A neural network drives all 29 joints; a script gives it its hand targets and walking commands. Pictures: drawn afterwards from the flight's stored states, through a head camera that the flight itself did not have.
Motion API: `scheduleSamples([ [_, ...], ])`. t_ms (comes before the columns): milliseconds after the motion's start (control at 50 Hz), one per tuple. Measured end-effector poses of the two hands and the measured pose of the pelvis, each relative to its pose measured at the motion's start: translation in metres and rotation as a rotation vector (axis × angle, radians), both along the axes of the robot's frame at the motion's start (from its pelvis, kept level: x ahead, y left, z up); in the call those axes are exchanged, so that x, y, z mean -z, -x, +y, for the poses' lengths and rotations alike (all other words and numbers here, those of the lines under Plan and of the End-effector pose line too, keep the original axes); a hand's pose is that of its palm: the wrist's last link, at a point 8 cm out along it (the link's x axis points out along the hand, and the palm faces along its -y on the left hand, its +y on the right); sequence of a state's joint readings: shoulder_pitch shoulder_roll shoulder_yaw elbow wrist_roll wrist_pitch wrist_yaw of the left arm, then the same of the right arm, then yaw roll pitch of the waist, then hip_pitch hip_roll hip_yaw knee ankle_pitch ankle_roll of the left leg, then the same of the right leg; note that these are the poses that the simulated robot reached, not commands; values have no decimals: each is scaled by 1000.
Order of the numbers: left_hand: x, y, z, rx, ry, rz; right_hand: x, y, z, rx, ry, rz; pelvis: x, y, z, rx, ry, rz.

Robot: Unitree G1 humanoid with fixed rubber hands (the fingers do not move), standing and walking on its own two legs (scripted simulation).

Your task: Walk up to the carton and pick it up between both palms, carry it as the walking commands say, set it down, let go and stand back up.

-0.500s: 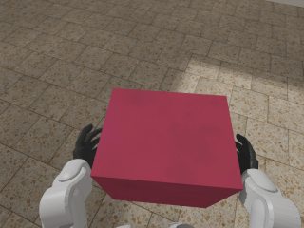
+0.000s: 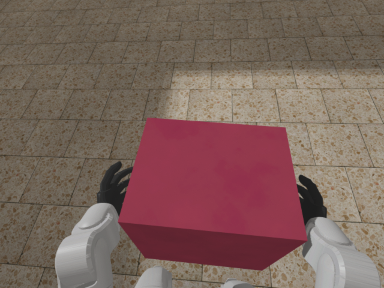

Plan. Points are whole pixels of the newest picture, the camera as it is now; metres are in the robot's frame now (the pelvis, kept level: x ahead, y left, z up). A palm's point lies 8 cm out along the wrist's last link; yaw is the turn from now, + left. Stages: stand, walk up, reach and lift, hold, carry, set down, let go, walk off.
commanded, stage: carry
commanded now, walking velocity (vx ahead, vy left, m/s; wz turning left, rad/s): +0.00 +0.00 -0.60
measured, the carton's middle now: (208, 199) +0.30 +0.00 +0.00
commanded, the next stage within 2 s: none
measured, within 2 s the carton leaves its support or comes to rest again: neither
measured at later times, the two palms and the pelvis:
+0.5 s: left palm (187, 154) +0.36 +0.04 +0.07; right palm out of the picture +0.25 -0.29 +0.06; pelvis +0.07 -0.06 -0.01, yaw -19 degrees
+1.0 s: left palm (255, 114) +0.47 -0.10 +0.06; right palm out of the picture +0.28 -0.39 +0.07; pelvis +0.16 -0.12 -0.01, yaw -34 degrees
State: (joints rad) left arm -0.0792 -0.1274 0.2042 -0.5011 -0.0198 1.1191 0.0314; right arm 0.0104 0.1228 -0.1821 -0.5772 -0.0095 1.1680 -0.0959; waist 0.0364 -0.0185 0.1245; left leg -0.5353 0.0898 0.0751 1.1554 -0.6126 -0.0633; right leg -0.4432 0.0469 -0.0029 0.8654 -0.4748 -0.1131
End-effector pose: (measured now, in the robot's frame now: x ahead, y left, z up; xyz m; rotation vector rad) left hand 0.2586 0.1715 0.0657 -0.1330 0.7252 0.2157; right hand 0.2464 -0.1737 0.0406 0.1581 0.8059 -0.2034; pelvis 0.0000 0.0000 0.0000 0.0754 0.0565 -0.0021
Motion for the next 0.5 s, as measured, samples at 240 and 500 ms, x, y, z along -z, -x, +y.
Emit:
scheduleSamples([
  [240,-16,-54,-54,125,17,-105,-22,-15,-51,122,23,-110,1,-28,-21,115,8,49],
  [500,-9,-101,-131,297,44,-113,-22,-6,-115,297,48,-118,13,-73,-55,327,29,13],
])
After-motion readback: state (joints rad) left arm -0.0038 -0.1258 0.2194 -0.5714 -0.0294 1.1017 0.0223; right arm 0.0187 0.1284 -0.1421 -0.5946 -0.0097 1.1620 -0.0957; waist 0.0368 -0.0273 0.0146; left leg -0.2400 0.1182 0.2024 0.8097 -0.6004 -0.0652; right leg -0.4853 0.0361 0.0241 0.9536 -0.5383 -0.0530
